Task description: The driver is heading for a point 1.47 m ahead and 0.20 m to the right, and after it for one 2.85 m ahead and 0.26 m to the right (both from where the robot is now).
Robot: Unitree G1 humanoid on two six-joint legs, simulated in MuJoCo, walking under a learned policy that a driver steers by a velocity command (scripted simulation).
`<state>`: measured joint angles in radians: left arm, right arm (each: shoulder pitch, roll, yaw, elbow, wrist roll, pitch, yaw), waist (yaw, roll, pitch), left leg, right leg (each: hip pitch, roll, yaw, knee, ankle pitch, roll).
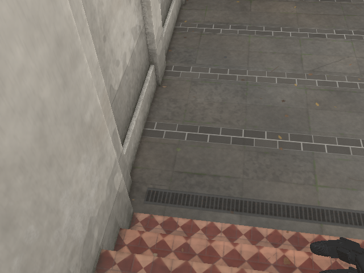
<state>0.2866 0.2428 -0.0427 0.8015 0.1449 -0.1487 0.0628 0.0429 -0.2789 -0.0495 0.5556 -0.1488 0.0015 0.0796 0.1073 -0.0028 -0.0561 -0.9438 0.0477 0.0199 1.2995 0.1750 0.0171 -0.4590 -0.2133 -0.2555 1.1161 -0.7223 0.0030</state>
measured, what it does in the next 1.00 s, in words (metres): goes down, turning right: left foot 0.21 m lower, then right foot 0.21 m lower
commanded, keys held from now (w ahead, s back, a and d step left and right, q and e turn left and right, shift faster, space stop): shift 0.30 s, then e+shift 0.16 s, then w+e+shift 0.48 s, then w+shift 0.06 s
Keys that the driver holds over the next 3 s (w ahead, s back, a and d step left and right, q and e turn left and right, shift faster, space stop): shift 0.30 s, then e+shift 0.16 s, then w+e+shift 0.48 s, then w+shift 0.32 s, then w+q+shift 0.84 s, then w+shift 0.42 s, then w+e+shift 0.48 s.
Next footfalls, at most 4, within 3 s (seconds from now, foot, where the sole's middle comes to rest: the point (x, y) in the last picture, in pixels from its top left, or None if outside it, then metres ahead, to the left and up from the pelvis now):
0.24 left None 0.17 0.21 -0.91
0.96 right None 0.38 -0.07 -1.13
1.48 left None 0.63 -0.04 -1.34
1.86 right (274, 268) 0.84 -0.35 -1.56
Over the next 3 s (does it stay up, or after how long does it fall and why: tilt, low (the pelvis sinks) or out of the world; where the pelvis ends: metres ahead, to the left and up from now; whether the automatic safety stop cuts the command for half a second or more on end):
stays up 1.64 -0.13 -1.24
